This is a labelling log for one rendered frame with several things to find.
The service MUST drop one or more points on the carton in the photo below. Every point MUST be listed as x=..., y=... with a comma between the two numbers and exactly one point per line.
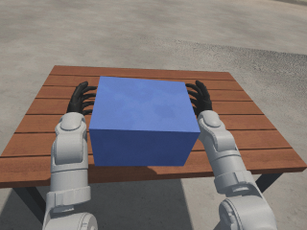
x=142, y=123

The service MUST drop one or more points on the right robot forearm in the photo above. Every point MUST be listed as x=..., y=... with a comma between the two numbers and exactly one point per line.
x=231, y=176

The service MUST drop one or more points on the right robot upper arm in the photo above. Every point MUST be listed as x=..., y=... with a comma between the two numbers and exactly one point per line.
x=248, y=212

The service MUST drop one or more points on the left robot hand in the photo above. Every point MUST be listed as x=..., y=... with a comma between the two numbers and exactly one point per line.
x=76, y=103

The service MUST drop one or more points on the left robot upper arm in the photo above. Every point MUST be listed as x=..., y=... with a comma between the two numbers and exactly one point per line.
x=79, y=221

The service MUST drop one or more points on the right robot hand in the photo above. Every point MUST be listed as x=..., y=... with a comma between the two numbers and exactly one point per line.
x=202, y=102

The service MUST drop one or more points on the left robot forearm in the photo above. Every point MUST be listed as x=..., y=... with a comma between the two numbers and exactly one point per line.
x=69, y=188

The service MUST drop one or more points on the table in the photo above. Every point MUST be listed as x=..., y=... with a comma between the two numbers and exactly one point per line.
x=25, y=163

